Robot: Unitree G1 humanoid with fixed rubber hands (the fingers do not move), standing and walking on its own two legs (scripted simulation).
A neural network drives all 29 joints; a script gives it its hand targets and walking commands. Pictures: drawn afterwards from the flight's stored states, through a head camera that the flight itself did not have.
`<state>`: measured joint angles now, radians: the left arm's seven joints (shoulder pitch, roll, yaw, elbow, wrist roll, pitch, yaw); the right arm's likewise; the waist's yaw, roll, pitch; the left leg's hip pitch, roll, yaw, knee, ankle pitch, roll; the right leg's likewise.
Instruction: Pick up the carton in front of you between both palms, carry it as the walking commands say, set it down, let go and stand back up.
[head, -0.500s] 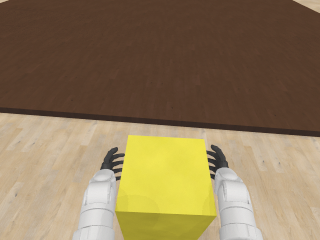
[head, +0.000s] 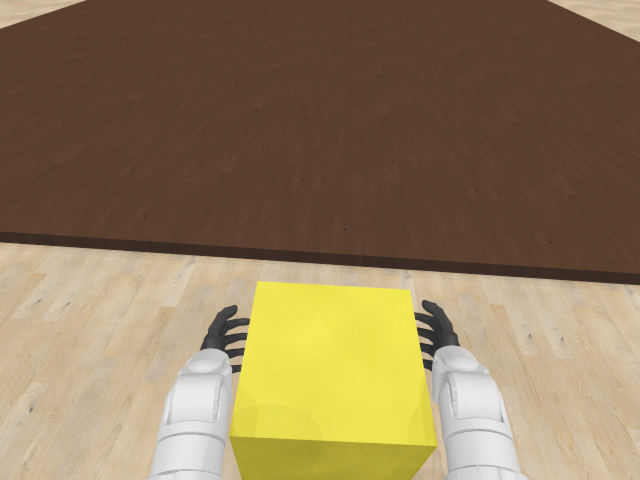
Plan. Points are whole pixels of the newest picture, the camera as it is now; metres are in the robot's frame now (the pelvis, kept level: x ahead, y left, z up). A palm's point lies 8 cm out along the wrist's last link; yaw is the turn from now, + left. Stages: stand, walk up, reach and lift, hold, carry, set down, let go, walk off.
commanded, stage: reach and lift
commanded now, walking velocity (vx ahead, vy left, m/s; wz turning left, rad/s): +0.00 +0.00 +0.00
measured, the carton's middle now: (326, 396) +0.28 +0.00 -0.04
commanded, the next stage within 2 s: hold in 0.16 s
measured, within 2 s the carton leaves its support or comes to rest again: neither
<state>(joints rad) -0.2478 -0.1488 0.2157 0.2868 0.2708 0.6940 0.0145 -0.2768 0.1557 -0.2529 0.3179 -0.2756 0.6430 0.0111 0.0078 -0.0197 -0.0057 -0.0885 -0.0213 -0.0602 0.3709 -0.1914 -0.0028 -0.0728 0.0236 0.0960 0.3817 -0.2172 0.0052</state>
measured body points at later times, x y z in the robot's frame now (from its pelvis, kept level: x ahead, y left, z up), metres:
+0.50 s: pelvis -0.01 +0.00 +0.00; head -0.06 +0.01 +0.45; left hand +0.29 +0.15 +0.04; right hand +0.29 -0.15 +0.05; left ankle +0.01 +0.12 -0.75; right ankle +0.00 -0.13 -0.75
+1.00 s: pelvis -0.01 +0.00 +0.00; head -0.06 +0.01 +0.45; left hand +0.29 +0.15 +0.04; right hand +0.30 -0.15 +0.05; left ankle +0.01 +0.12 -0.75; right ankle +0.00 -0.13 -0.75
